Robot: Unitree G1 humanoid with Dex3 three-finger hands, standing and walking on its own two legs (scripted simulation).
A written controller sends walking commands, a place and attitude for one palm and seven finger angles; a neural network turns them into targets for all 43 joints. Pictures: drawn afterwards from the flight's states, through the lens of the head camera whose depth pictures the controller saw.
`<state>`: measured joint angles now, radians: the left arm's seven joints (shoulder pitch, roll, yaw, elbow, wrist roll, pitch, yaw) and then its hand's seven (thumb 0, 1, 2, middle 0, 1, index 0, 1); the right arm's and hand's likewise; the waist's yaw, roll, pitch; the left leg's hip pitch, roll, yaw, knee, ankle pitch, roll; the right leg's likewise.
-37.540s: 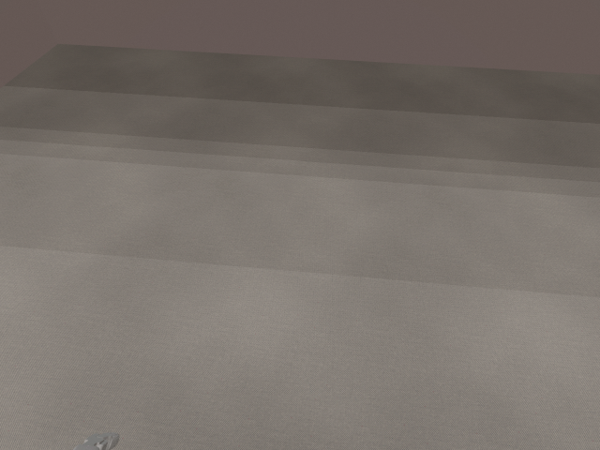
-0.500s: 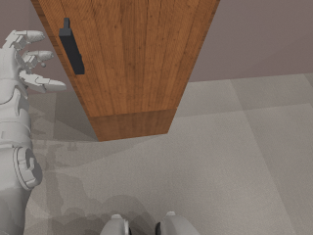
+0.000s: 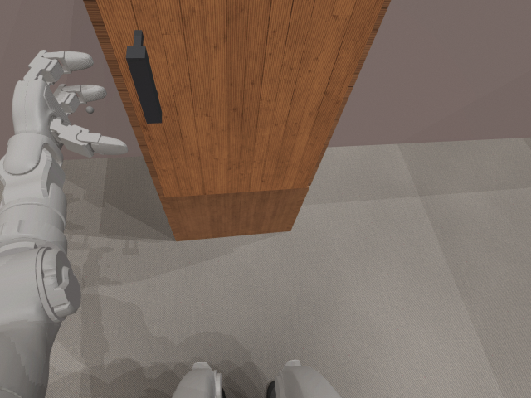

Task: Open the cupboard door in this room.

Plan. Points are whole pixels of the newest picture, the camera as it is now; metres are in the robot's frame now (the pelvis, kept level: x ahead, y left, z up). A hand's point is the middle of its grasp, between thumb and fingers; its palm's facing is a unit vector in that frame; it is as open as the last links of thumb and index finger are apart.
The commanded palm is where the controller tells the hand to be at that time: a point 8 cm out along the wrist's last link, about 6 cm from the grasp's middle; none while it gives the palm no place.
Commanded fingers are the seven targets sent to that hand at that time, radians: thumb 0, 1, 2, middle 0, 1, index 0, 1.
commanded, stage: slide the fingers in behind the handle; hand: left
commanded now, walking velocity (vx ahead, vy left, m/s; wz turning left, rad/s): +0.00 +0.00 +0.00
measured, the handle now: (146, 78) +0.58 +0.15 +0.09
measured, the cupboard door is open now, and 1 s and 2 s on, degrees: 0 0 0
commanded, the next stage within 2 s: close the thumb around the handle in 1.70 s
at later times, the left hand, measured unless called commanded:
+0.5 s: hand (120, 103) +0.53 +0.18 +0.09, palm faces +0.07 -1.00 +0.00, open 14.0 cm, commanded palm +0.50 +0.22 +0.09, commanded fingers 0.00 -0.50 0.30 -0.30 -1.20 -0.30 -1.20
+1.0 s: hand (143, 102) +0.53 +0.15 +0.09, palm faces +0.08 -1.00 +0.00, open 14.0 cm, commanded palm +0.50 +0.19 +0.09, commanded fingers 0.00 -0.50 0.30 -0.30 -1.20 -0.30 -1.20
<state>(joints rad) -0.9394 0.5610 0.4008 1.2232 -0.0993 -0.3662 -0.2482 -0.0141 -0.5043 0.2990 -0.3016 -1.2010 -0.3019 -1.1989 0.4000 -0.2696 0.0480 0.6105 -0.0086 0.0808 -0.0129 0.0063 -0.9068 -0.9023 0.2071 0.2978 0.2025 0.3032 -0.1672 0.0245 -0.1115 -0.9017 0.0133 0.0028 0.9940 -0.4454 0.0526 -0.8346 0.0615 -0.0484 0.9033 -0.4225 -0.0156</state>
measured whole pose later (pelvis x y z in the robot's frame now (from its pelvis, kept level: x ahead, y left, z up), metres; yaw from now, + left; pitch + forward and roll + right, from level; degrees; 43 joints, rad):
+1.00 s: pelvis +0.01 -0.01 +0.00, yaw +0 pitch +22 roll -3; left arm -0.98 0.45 0.36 1.22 -0.06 -0.38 -0.09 -0.01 -0.50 0.30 -0.30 -1.20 -0.30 -1.20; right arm 0.41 -0.26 0.03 0.62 -0.03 0.06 0.02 0.01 -0.91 -0.90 0.21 0.30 0.20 0.30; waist -0.19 0.04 -0.12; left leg -0.92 0.02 0.00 1.00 -0.45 0.04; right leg -0.87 0.06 -0.05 0.93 -0.44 -0.03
